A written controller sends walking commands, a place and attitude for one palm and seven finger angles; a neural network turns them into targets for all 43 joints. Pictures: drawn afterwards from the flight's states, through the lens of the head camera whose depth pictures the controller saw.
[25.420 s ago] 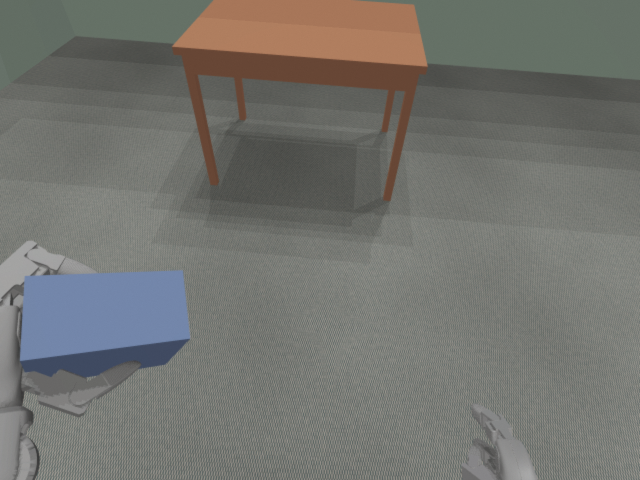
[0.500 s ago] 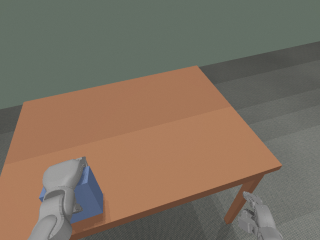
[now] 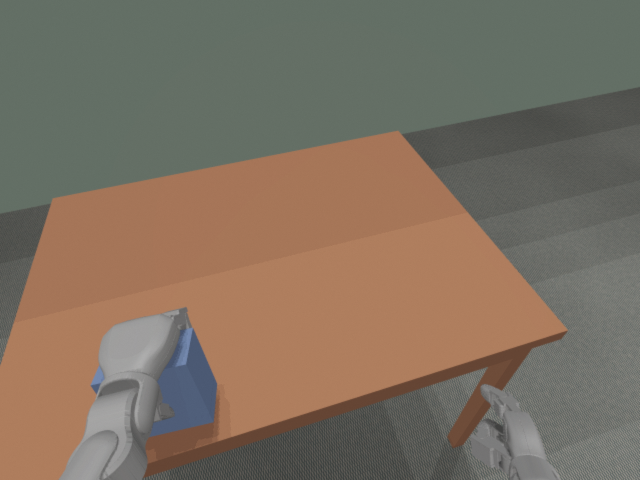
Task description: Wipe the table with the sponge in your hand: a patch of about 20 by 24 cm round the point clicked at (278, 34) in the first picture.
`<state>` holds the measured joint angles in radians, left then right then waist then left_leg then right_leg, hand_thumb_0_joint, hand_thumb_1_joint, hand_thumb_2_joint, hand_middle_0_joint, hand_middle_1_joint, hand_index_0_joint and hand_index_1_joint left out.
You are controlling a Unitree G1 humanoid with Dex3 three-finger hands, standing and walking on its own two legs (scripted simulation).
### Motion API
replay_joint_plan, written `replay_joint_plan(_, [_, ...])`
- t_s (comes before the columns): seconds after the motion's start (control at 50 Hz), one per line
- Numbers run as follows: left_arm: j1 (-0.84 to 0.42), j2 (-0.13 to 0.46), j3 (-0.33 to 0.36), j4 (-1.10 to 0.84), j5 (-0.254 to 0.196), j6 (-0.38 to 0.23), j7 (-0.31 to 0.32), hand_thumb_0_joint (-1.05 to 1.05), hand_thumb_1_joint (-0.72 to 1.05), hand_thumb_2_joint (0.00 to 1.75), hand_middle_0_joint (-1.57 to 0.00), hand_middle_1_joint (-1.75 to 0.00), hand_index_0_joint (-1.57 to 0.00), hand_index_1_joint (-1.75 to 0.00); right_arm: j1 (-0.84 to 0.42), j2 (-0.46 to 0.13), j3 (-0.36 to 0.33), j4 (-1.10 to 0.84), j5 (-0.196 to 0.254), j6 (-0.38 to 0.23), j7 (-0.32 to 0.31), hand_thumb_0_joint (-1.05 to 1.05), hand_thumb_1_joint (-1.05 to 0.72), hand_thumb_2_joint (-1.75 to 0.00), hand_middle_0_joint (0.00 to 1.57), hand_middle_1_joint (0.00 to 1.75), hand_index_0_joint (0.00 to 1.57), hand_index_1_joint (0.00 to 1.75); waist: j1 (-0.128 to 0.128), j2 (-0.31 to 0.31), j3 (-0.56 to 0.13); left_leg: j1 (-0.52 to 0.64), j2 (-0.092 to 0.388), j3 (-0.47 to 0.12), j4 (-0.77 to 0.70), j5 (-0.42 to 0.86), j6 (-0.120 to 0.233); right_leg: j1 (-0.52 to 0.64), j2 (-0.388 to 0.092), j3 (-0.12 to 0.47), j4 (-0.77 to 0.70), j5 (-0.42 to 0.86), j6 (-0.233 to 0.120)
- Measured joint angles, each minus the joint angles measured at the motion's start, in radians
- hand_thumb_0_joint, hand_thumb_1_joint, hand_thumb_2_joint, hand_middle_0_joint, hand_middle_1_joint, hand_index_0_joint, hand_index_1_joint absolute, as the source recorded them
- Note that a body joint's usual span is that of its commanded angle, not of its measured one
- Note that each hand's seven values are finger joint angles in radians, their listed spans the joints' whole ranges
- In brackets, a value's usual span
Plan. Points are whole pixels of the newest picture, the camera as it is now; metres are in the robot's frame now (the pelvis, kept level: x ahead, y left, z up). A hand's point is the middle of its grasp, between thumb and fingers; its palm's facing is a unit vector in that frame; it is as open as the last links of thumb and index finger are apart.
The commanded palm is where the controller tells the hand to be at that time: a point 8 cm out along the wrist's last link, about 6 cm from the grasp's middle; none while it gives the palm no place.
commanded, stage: move the sponge above the wiping area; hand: left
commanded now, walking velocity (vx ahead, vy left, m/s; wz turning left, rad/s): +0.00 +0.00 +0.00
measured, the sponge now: (166, 393) +0.22 +0.26 -0.05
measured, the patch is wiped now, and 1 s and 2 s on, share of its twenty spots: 0.00 0.00 0.00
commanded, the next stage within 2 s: lower the sponge onto the table in 1.10 s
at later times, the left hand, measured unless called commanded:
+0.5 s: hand (155, 355) +0.24 +0.27 +0.02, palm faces -0.03 -0.09 -1.00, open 10.7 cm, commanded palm +0.22 +0.28 +0.09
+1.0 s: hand (147, 333) +0.26 +0.28 +0.04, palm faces +0.07 -0.04 -1.00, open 10.7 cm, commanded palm +0.22 +0.28 +0.09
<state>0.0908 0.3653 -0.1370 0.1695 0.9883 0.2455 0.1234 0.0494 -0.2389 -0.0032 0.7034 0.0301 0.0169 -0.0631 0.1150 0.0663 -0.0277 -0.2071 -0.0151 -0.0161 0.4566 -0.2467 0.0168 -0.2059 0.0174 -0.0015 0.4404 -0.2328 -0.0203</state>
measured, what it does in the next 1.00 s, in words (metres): stands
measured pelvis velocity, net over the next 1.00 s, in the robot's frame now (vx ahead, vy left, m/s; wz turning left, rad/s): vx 0.01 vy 0.00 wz -0.01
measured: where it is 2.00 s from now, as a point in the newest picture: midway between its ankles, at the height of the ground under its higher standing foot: outside the picture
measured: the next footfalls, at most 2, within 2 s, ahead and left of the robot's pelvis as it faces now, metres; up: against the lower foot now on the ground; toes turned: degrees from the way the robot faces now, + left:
none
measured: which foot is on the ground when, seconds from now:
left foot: down 0.00-1.00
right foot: down 0.00-1.00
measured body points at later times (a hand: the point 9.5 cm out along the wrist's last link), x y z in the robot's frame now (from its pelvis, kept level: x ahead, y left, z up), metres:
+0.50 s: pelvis +0.01 +0.00 +0.00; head +0.00 -0.02 +0.45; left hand +0.24 +0.27 +0.07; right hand +0.23 -0.21 -0.09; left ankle +0.00 +0.11 -0.74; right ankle +0.00 -0.11 -0.74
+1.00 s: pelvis +0.01 +0.00 +0.00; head +0.00 -0.02 +0.45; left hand +0.25 +0.28 +0.10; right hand +0.23 -0.21 -0.09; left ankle +0.00 +0.11 -0.74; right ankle +0.00 -0.11 -0.74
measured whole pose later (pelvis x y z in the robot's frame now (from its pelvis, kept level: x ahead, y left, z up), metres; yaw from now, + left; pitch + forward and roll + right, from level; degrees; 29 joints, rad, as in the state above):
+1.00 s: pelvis +0.01 +0.00 +0.00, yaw -1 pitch +0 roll +0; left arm 0.07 0.38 -0.10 0.13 1.01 0.26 0.26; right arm 0.05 -0.23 -0.01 0.73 0.04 0.02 -0.06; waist 0.12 0.07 -0.04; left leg -0.21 -0.01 -0.01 0.46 -0.26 0.01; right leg -0.20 0.02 0.01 0.43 -0.23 -0.02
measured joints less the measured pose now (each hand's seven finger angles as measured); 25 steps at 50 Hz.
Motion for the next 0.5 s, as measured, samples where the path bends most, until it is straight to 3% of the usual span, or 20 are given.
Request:
replay_joint_plan(0.06, [-0.008,0.016,0.019,-0.008,0.030,-0.030,0.068,0.00,-0.55,1.02,-0.68,-1.29,-0.69,-1.29,0.003,0.005,-0.006,0.014,0.001,-0.006,-0.005,0.01,-0.91,-0.90,0.20,0.30,0.20,0.30,0.010,-0.005,0.004,0.001,0.005,0.004,0.004,-0.004,-0.002,0.002,0.005,0.005,-0.003,0.002,-0.002])
replay_joint_plan(0.14, [-0.049,0.034,0.063,0.012,0.003,0.034,0.121,0.00,-0.55,1.02,-0.68,-1.29,-0.69,-1.29,-0.002,0.007,-0.007,0.033,0.020,-0.001,-0.004,0.01,-0.91,-0.90,0.20,0.30,0.20,0.30,0.006,0.001,-0.003,0.006,0.005,0.006,-0.006,0.001,-0.003,0.006,0.005,0.007,-0.012,0.008,-0.001])
replay_joint_plan(0.22, [-0.081,0.042,0.074,0.046,-0.045,0.147,0.085,0.00,-0.55,1.02,-0.68,-1.29,-0.69,-1.29,-0.007,-0.002,0.000,0.033,0.037,0.015,0.000,0.01,-0.91,-0.90,0.20,0.30,0.20,0.30,-0.012,0.014,-0.016,0.010,-0.003,0.001,-0.024,0.011,0.001,0.010,-0.003,0.002,-0.024,0.011,0.005])
replay_joint_plan(0.28, [-0.077,0.034,0.045,0.059,-0.060,0.179,0.019,0.00,-0.55,1.02,-0.67,-1.30,-0.68,-1.29,-0.006,-0.013,0.005,0.016,0.037,0.020,0.003,0.01,-0.91,-0.90,0.20,0.30,0.20,0.30,-0.023,0.021,-0.019,0.004,-0.009,-0.006,-0.024,0.013,0.005,0.007,-0.009,-0.004,-0.024,0.010,0.008])
replay_joint_plan(0.32, [-0.058,0.021,0.026,0.054,-0.062,0.156,-0.020,0.00,-0.55,1.02,-0.67,-1.30,-0.68,-1.29,-0.004,-0.017,0.005,0.006,0.030,0.019,0.005,0.01,-0.91,-0.90,0.20,0.30,0.20,0.30,-0.025,0.020,-0.016,-0.002,-0.011,-0.007,-0.019,0.011,0.007,0.002,-0.011,-0.005,-0.020,0.007,0.009])
replay_joint_plan(0.38, [-0.020,0.002,0.003,0.027,-0.042,0.072,-0.039,0.00,-0.55,1.02,-0.67,-1.30,-0.68,-1.29,0.005,-0.015,-0.002,-0.005,0.013,0.007,0.005,0.01,-0.91,-0.90,0.20,0.30,0.20,0.30,-0.017,0.008,-0.010,-0.008,-0.010,-0.005,-0.008,0.003,0.008,-0.004,-0.009,-0.003,-0.010,0.001,0.009])
replay_joint_plan(0.44, [0.022,-0.003,0.004,-0.026,-0.001,-0.022,0.005,0.00,-0.55,1.02,-0.68,-1.29,-0.69,-1.29,0.012,-0.005,-0.010,-0.004,-0.005,-0.004,0.001,0.01,-0.91,-0.90,0.20,0.30,0.20,0.30,-0.002,-0.004,-0.003,-0.005,-0.003,0.003,0.002,-0.007,0.006,-0.002,-0.002,0.004,-0.006,-0.002,0.005])
replay_joint_plan(0.5, [0.037,0.008,0.025,-0.057,0.032,-0.049,0.085,0.00,-0.55,1.02,-0.68,-1.29,-0.69,-1.29,0.010,0.004,-0.015,0.010,-0.005,-0.003,0.003,0.01,-0.91,-0.90,0.20,0.30,0.20,0.30,0.009,-0.007,-0.005,0.000,0.004,0.011,0.006,-0.013,0.002,0.002,0.004,0.012,-0.007,-0.002,0.002])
